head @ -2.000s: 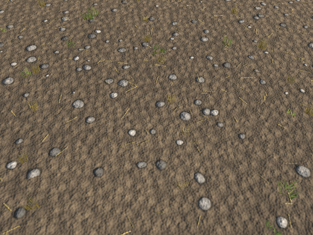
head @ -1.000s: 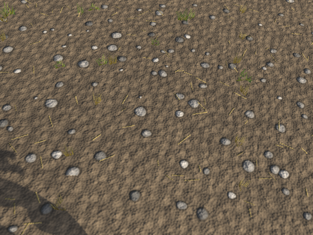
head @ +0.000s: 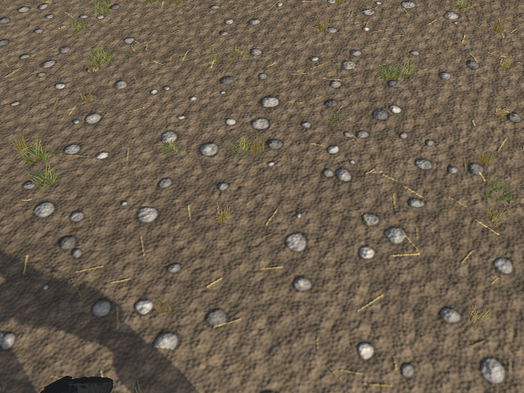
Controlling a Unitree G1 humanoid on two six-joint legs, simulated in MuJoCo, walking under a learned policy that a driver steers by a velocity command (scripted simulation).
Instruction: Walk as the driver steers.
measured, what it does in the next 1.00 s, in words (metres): walks ahead: left foot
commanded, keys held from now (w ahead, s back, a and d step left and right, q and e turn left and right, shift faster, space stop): w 1.00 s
